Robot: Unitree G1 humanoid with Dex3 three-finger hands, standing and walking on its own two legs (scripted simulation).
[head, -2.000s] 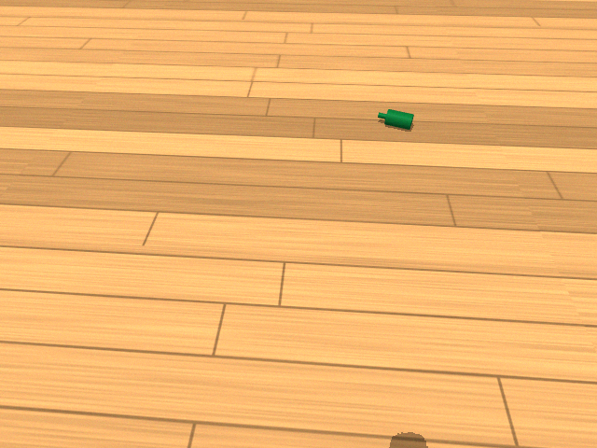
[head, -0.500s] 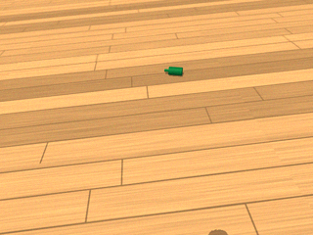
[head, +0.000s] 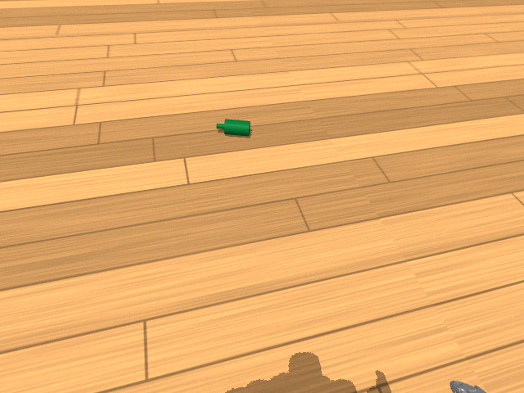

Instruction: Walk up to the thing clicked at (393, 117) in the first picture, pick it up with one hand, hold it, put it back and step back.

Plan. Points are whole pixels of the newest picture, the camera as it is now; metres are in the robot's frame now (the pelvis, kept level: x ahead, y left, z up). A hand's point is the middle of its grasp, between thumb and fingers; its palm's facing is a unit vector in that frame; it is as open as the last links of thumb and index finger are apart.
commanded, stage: walk up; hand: left
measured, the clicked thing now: (233, 127) +1.65 +0.14 -0.72
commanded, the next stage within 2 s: none
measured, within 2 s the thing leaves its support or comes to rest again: neither
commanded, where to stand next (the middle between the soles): +1.21 -0.08 m, yaw -4 degrees
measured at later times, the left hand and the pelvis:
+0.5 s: hand (163, 265) +0.38 +0.20 -0.10, palm faces -0.08 -0.92 -0.38, open 7.4 cm; pelvis +0.27 -0.06 +0.01, yaw -4 degrees
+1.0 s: hand (164, 192) +0.60 +0.25 -0.13, palm faces -0.15 -0.93 -0.34, open 7.4 cm; pelvis +0.51 -0.03 +0.01, yaw -5 degrees
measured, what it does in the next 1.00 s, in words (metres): walks ahead: right foot, then left foot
